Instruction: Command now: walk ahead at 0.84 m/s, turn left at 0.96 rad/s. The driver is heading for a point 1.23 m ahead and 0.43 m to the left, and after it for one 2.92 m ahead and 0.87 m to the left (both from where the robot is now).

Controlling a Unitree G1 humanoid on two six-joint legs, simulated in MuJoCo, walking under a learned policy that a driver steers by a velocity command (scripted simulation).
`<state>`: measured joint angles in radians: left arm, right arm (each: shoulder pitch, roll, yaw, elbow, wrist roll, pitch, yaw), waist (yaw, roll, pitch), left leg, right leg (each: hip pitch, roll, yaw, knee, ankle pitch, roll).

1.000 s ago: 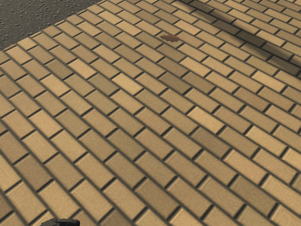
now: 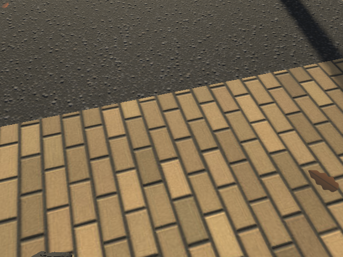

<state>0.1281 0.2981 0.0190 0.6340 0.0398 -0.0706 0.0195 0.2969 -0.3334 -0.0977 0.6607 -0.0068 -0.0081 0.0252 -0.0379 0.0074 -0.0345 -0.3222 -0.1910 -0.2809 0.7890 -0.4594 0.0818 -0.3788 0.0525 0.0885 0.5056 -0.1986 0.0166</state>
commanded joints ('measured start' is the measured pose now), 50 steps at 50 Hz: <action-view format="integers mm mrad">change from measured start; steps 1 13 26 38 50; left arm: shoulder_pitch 158 372 109 -93 292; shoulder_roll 184 84 133 35 115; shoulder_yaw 72 36 25 -16 61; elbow -36 137 -49 -75 145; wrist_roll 2 -10 -12 -21 -26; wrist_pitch -9 -48 -64 0 14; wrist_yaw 7 -24 -11 -61 -38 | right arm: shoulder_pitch -179 -340 142 135 -91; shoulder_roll -109 -39 -234 -138 -39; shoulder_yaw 0 44 -38 16 93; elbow -139 -146 21 121 -40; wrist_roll -26 -29 -11 15 -72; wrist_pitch -26 17 14 -120 -88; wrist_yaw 0 74 -23 -4 -8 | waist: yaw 130 121 -92 -28 20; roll -62 -104 -35 32 1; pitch -50 169 -75 150 66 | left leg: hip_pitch -597 -613 656 200 -338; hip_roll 130 219 439 247 258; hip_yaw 127 328 -430 125 176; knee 360 342 -523 -702 479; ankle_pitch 73 411 108 841 131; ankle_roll -19 -26 383 146 -53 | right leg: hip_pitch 528 396 -578 -78 170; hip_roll -436 -227 -117 -141 -198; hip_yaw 570 -180 -1 -183 405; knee -261 -367 1057 80 -294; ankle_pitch -560 327 -159 408 -226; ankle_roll -126 3 11 -82 -318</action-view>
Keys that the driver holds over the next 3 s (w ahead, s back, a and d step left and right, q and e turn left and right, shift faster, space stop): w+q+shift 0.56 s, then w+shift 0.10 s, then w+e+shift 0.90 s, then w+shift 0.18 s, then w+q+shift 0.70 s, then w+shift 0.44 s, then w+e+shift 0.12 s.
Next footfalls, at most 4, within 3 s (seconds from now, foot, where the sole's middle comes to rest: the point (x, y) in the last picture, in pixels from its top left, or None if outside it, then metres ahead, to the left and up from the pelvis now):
0.46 left None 0.42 0.13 -0.77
0.86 right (111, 169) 0.90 0.27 -0.77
1.28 left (38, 132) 1.14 0.65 -0.77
1.72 right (81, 74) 1.58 0.50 -0.77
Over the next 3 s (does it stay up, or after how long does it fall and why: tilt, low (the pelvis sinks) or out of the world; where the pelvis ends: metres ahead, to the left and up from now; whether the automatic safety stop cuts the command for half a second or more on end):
stays up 2.58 0.82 -0.01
